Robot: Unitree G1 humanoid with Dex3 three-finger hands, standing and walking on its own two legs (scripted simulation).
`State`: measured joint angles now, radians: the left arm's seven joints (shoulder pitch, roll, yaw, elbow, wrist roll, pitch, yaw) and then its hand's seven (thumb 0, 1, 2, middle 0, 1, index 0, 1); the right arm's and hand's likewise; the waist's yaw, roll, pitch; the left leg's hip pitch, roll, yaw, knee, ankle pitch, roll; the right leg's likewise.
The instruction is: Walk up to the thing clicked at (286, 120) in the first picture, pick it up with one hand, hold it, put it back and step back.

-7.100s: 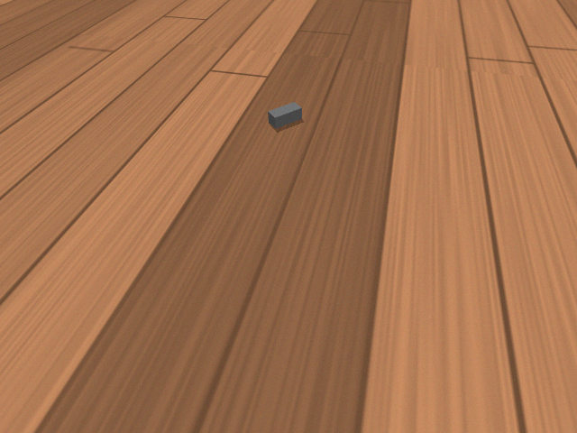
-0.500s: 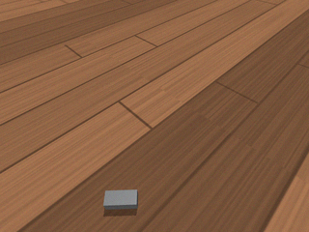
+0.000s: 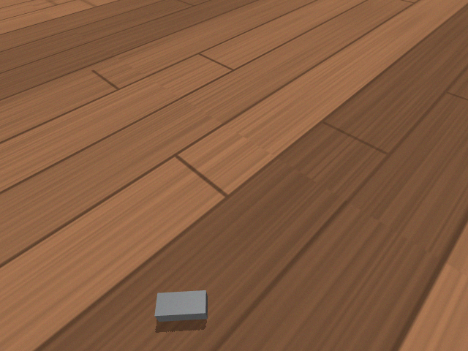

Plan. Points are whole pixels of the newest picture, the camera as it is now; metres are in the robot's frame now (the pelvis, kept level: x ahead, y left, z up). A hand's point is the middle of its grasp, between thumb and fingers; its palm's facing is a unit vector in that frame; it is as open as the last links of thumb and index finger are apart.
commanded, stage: walk up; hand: left
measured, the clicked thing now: (182, 305) +0.43 +0.25 -0.74
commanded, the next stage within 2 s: none
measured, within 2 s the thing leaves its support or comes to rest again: neither
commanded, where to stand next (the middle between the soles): +0.10 +0.02 m, yaw +1 degrees
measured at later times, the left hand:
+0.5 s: hand out of the picture +0.16 +0.26 -0.16, palm faces -0.06 -0.91 -0.40, open 7.3 cm
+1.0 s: hand out of the picture +0.11 +0.26 -0.18, palm faces -0.07 -0.91 -0.40, open 7.3 cm
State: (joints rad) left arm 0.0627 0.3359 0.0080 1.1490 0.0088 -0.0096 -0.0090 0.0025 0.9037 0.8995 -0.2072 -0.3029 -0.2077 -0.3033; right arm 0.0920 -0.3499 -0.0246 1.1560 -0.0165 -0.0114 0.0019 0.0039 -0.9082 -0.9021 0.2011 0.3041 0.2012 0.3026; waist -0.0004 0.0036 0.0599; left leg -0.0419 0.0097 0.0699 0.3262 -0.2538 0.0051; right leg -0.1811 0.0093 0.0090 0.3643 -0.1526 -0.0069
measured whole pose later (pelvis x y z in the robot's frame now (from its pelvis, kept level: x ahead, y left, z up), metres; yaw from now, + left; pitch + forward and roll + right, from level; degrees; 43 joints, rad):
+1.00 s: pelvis +0.00 +0.00 -0.04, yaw -3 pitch -4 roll -3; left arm 0.11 0.37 0.06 0.92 0.02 0.05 0.00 0.00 0.91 0.90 -0.21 -0.30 -0.21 -0.30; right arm 0.05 -0.43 -0.06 0.85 -0.02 0.05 -0.02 0.00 -0.91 -0.90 0.20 0.30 0.20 0.30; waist -0.01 0.07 0.22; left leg -0.50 0.08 -0.04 0.76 -0.23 0.01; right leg -0.23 0.05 0.01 0.73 -0.45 0.00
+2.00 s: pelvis -0.02 +0.02 -0.04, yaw +4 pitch -2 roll +0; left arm 0.01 0.33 0.03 0.81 0.04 0.06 0.00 0.00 0.90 0.90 -0.21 -0.30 -0.21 -0.30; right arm 0.22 -0.40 -0.03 0.91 0.00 0.02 -0.02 0.00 -0.91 -0.90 0.20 0.30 0.20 0.30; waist 0.00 0.02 0.16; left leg -0.30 -0.01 -0.01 0.83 -0.53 -0.01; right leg -0.51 -0.08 -0.07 0.67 -0.12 -0.02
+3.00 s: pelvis +0.11 +0.01 -0.03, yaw -1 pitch -3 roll -1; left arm 0.15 0.41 0.01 0.89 -0.02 0.01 0.01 0.00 0.90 0.90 -0.21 -0.30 -0.21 -0.30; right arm 0.17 -0.36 -0.04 0.91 -0.02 0.01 0.01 0.00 -0.91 -0.90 0.20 0.30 0.20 0.30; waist 0.00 -0.03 0.16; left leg -0.40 0.02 0.01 0.65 -0.20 0.03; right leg -0.34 0.02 0.04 0.87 -0.54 -0.03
